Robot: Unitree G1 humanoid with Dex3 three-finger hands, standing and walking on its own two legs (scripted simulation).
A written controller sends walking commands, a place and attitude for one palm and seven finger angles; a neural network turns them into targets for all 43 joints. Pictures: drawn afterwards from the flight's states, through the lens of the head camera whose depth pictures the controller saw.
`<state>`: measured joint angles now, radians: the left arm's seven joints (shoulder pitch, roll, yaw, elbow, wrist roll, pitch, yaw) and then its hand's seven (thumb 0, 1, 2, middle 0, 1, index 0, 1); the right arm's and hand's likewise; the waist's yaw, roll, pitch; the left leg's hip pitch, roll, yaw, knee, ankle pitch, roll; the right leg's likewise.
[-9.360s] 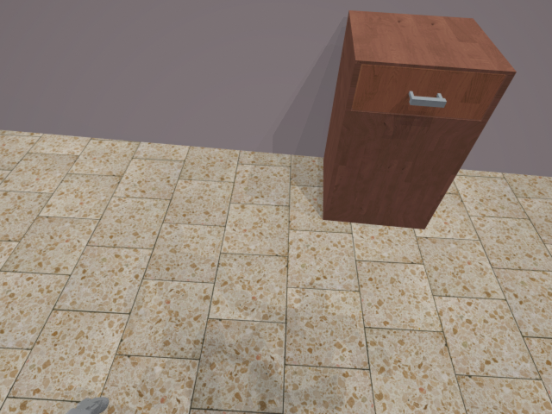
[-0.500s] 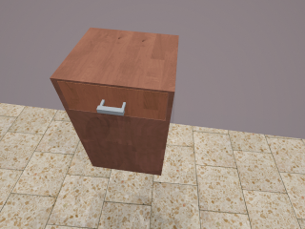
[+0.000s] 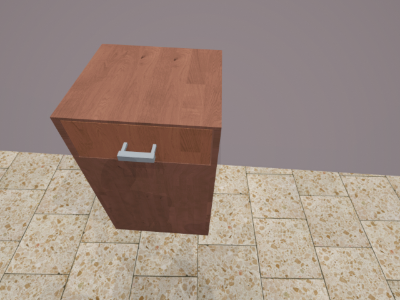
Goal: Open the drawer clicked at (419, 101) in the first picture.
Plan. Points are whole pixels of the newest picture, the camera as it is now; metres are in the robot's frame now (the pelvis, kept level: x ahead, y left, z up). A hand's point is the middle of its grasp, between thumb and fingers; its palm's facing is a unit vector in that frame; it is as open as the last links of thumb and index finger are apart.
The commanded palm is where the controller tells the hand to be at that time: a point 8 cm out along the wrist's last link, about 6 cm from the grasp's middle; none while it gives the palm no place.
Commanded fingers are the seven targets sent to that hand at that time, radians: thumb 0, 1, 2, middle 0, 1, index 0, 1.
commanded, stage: come to a stop and stand still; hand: left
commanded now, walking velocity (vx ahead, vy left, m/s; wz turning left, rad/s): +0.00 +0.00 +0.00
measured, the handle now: (138, 151) +0.52 +0.23 -0.08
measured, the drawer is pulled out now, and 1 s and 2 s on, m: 0.00 0.00 0.00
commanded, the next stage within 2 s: look again from close up in 0.20 s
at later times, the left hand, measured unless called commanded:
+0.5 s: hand out of the picture -0.01 +0.16 -0.18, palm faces +0.03 -0.98 -0.20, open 7.4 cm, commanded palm none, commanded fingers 0.00 0.90 0.90 -0.20 -0.30 -0.20 -0.30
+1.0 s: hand out of the picture +0.09 +0.18 -0.12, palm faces -0.07 -0.87 -0.48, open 7.4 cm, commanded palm +0.10 +0.21 -0.06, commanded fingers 0.00 0.74 0.83 -0.21 -0.41 -0.21 -0.41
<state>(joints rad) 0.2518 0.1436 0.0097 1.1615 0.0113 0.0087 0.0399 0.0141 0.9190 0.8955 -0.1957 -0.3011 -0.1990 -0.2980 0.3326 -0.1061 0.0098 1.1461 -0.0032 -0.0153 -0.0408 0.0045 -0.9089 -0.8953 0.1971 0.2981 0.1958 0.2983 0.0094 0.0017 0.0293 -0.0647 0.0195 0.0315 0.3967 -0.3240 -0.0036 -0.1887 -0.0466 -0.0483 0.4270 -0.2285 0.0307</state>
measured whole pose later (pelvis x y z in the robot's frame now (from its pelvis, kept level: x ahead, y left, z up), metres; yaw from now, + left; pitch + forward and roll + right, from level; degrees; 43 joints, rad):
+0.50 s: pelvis +0.00 -0.01 -0.01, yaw +1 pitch +0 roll -1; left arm 0.28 0.14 -0.01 1.13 0.01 -0.02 0.04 0.01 0.91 0.90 -0.20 -0.30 -0.20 -0.30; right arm 0.31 -0.17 0.01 1.05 -0.01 -0.02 -0.03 0.01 -0.92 -0.90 0.20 0.30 0.19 0.30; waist 0.00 0.03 0.03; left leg -0.14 0.03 0.02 0.53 -0.39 -0.01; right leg -0.25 -0.04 -0.06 0.54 -0.29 0.02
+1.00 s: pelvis -0.02 -0.02 -0.01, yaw -1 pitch +1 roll +1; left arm 0.43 0.21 -0.07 0.38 0.21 0.07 0.16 0.02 0.90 0.89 -0.20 -0.32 -0.20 -0.31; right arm 0.36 -0.19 -0.01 0.94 0.03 -0.19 -0.08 0.02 -0.92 -0.90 0.20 0.30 0.20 0.30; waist 0.03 0.03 0.02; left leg -0.17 0.03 0.05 0.52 -0.36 -0.03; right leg -0.32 -0.04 -0.04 0.59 -0.28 0.00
